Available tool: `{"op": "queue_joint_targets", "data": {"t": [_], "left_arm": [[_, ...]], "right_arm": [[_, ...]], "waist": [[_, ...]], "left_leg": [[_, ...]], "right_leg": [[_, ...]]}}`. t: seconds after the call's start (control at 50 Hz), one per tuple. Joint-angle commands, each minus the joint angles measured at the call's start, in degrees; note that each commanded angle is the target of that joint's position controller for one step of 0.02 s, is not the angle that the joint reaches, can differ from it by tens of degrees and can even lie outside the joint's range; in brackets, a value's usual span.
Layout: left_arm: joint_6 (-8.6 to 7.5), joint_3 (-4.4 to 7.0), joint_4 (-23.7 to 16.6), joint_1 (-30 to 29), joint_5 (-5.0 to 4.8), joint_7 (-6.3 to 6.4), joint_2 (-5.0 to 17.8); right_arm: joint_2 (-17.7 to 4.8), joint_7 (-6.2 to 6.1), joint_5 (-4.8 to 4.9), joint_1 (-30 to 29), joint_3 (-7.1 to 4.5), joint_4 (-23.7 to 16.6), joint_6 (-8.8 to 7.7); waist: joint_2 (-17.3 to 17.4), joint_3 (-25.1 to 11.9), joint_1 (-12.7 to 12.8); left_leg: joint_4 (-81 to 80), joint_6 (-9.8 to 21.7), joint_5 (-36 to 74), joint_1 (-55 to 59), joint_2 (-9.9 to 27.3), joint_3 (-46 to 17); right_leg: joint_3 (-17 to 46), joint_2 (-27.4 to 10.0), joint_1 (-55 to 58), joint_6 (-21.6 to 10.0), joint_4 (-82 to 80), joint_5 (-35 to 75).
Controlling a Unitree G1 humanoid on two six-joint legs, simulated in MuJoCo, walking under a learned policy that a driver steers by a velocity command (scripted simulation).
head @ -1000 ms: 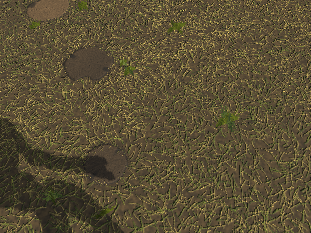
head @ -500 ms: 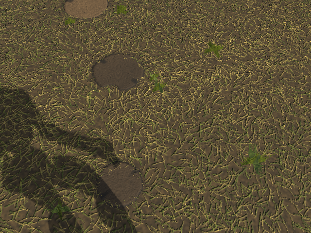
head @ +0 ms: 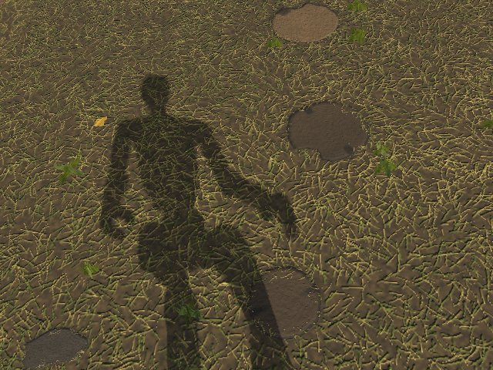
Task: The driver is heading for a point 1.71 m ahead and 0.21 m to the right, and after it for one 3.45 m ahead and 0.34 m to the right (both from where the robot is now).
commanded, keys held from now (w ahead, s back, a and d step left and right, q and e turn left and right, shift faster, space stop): no key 0.50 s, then w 0.50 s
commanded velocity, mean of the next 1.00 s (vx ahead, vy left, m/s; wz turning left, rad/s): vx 0.15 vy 0.00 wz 0.13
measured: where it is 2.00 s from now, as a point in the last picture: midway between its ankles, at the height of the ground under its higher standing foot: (259, 278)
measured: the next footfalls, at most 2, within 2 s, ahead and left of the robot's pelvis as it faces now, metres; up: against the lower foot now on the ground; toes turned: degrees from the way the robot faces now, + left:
left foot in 0.16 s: +0.04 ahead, +0.15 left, +0.00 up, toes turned +6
right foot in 0.50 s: +0.04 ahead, -0.10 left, +0.00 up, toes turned +5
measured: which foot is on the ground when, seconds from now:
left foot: up 0.00-0.14, down 0.16-1.00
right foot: down 0.00-0.16, up 0.18-0.48, down 0.50-0.72, up 0.74-1.00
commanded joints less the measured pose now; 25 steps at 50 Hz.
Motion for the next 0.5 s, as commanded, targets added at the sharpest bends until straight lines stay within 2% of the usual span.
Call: {"op": "queue_joint_targets", "data": {"t": [0.02, 0.1, 0.14, 0.16, 0.18, 0.2, 0.22, 0.24, 0.26, 0.28, 0.34, 0.38, 0.42, 0.44, 0.46, 0.48, 0.5], "left_arm": [[-0.08, 3.32, -3.09, 0.31, -0.36, -0.02, 12.13], [-0.12, 3.48, -2.46, -0.52, -1.81, -1.4, 13.14], [-0.17, 2.81, -1.71, -1.37, -2.85, -1.6, 11.82], [-0.58, 1.99, -0.25, 1.8, -2.23, -1.86, 9.55], [-1.13, 0.22, -1.48, 2.92, 1.18, -2.53, 4.99], [-1.02, 0.51, -2.85, -0.66, 0.62, -2.04, 5.91], [-0.54, 1.59, -2.51, -2.24, -0.4, -1.56, 9.85], [-0.11, 1.89, -1.9, -1.96, -0.98, -1.45, 9.98], [0.42, 2.12, -0.46, -0.64, -0.95, -1.05, 9.77], [0.89, 2.34, -0.01, -0.09, -0.57, -0.73, 10.16], [0.92, 1.62, 1.28, 2.11, -0.94, -0.86, 7.58], [0.8, 0.89, 1.06, 0.21, -0.92, -0.92, 6.25], [0.72, 0.72, 1.01, -0.32, -1.03, -1.02, 6.53], [0.63, 0.67, 1.39, 0.36, -1.11, -1.12, 6.61], [0.46, 0.53, 2.08, 1.71, -0.96, -1.27, 6.24], [0.21, 0.31, 2.53, 2.56, -0.31, -1.46, 6.31], [-0.01, 0.54, 2.54, 2.9, 0.42, -1.38, 8.58]], "right_arm": [[-1.5, 0.69, -0.4, -5.12, 0.46, -7.05, -1.13], [-2.35, 1.13, -0.43, -2.73, 0.22, -6.48, -0.9], [-2.01, 1.33, -0.65, 1.4, 0.09, -4.62, -1.0], [-3.75, 1.0, -0.83, 2.26, -0.19, -4.57, -1.05], [-8.7, 0.08, -1.42, 3.57, -0.9, -5.58, -1.06], [-7.17, 0.49, -2.97, 1.55, -0.02, -5.85, -1.94], [-5.13, 1.01, -3.28, 0.95, 0.54, -5.63, -3.07], [-3.93, 1.13, -3.13, -1.04, 1.04, -4.63, -3.9], [-4.46, 1.14, -2.63, -2.91, 0.89, -4.39, -4.29], [-4.24, 1.03, -2.02, -4.45, 1.02, -4.11, -4.53], [-2.03, 0.6, -2.08, -5.81, 1.77, -2.83, -4.49], [-1.83, 0.54, -2.05, -5.57, 1.83, -1.87, -4.26], [-2.17, 0.54, -2.07, -4.95, 1.83, -0.72, -3.99], [-1.91, 0.55, -1.94, -5.33, 2.02, -0.26, -3.91], [-1.38, 0.57, -1.58, -6.17, 2.32, 0.19, -3.87], [-0.65, 0.69, -1.26, -5.35, 2.65, 1.13, -4.0], [0.21, 0.81, -1.88, -3.33, 2.95, 1.96, -4.44]], "waist": [[-12.49, -6.26, 2.18], [-13.44, -6.38, 1.13], [-11.86, -6.48, -1.6], [-7.79, -7.92, -1.34], [7.8, -11.94, 0.52], [12.49, -10.85, -1.25], [7.56, -9.34, -2.66], [7.25, -7.67, -1.43], [6.37, -6.61, -0.75], [6.53, -5.54, -0.34], [5.79, -6.74, 0.83], [5.9, -6.54, -0.51], [5.88, -6.57, -1.24], [5.67, -6.42, -0.83], [5.0, -6.04, 0.4], [3.45, -5.48, 1.26], [0.37, -5.98, 0.25]], "left_leg": [[-8.66, 0.04, -1.81, -0.75, 1.79, 2.38], [-21.88, 2.65, 0.69, 8.48, 0.12, 5.42], [-37.52, 5.72, 12.74, 17.93, -1.22, 6.61], [-40.97, 7.3, 21.54, 26.3, 1.4, 2.25], [-38.15, 11.42, 44.59, 36.72, 15.34, -13.78], [-38.32, 22.13, 46.82, 29.37, 22.75, -19.39], [-39.71, 23.75, 41.68, 26.02, 20.43, -17.17], [-39.95, 21.32, 37.44, 24.63, 17.06, -13.39], [-40.2, 19.17, 33.97, 23.87, 14.72, -11.07], [-40.23, 18.49, 35.56, 22.51, 14.13, -10.05], [-39.66, 18.0, 37.52, 20.82, 11.57, -6.09], [-39.11, 18.05, 34.98, 21.19, 11.24, -6.16], [-38.95, 18.71, 31.65, 21.46, 12.06, -8.18], [-38.83, 18.47, 29.18, 20.9, 12.04, -8.84], [-38.38, 17.39, 25.65, 19.56, 11.21, -8.6], [-38.4, 15.09, 21.02, 17.52, 9.9, -8.09], [-37.46, 12.07, 15.45, 15.28, 7.63, -7.09]], "right_leg": [[8.77, -13.94, 10.18, -12.28, -5.32, 23.39], [8.1, -14.46, 8.04, -11.88, -2.96, 24.78], [6.27, -12.68, 4.92, -8.66, 1.35, 22.13], [3.86, -10.52, -0.04, -4.42, 4.94, 15.62], [-1.41, -5.18, -10.72, 1.5, 17.83, -7.32], [1.45, -1.35, -15.83, 4.09, 24.9, -24.3], [4.25, -2.3, -15.45, 4.89, 30.97, -24.54], [5.3, -2.57, -15.75, 4.96, 32.73, -21.7], [5.49, -2.59, -16.04, 5.18, 32.64, -19.02], [5.89, -2.63, -15.4, 5.73, 32.76, -16.09], [5.07, -1.94, -10.07, 6.43, 28.07, -11.22], [4.39, -1.73, -7.52, 6.21, 20.92, -10.7], [4.04, -1.32, -5.07, 5.84, 15.13, -9.98], [3.81, -1.1, -3.09, 5.46, 11.19, -7.66], [3.24, -0.68, 0.2, 4.76, 4.82, -2.49], [3.74, -0.83, 4.53, 3.78, -2.22, 6.45], [7.45, -3.78, 8.72, 2.55, -2.4, 15.27]]}}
